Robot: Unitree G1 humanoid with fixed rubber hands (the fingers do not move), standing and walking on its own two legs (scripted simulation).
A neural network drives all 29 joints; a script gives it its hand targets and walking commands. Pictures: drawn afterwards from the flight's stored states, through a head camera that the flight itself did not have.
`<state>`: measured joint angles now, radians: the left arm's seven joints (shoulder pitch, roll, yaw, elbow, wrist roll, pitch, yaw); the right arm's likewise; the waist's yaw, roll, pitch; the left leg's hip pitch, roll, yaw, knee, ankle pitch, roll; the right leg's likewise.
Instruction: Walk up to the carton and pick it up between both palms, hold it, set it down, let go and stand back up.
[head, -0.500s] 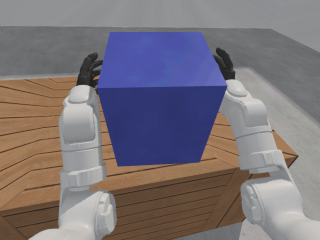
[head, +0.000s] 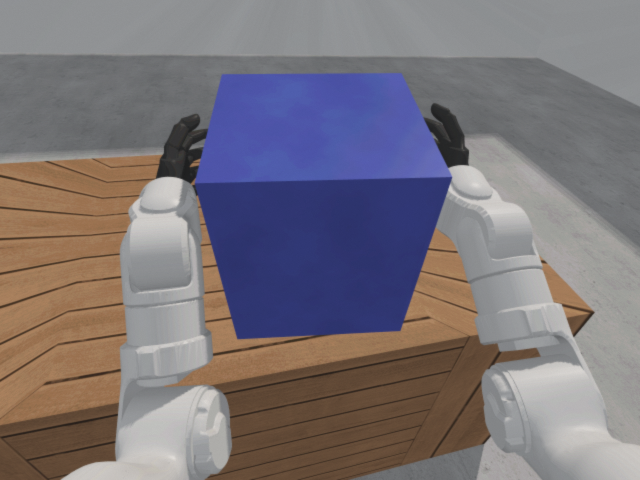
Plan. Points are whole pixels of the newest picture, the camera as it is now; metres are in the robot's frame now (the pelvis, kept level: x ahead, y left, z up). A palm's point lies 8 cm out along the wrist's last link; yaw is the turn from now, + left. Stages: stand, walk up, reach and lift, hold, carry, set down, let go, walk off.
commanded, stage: hold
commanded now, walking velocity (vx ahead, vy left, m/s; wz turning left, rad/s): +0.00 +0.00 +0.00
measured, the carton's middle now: (316, 210) +0.36 +0.00 +0.20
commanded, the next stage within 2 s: set down in 1.12 s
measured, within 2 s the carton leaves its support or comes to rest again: neither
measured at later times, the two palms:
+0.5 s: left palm (176, 183) +0.34 +0.16 +0.24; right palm (447, 173) +0.36 -0.14 +0.25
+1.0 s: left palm (178, 184) +0.34 +0.16 +0.24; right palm (448, 174) +0.36 -0.15 +0.25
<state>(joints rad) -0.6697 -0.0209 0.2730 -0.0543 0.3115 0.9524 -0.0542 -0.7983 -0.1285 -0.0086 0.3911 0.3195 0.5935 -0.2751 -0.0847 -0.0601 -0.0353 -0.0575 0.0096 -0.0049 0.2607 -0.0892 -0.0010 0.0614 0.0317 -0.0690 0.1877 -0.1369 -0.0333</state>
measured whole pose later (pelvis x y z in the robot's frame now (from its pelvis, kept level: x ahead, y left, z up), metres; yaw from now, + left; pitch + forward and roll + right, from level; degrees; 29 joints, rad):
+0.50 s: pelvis +0.00 +0.00 +0.00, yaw +1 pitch -7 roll -1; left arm -0.66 -0.02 0.27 -0.09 0.31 0.95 -0.06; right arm -0.78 -0.12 -0.02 0.35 0.32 0.59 -0.29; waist -0.09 -0.06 -0.03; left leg -0.05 0.01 -0.01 0.26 -0.09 0.00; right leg 0.07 0.03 -0.08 0.19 -0.14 -0.04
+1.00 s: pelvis +0.00 +0.00 +0.00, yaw +0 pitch -7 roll -1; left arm -0.68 -0.02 0.28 -0.07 0.31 0.95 -0.06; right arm -0.79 -0.11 -0.02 0.37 0.31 0.59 -0.28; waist -0.08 -0.06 -0.01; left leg -0.05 0.01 -0.01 0.26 -0.09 -0.01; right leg 0.07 0.03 -0.08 0.20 -0.14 -0.04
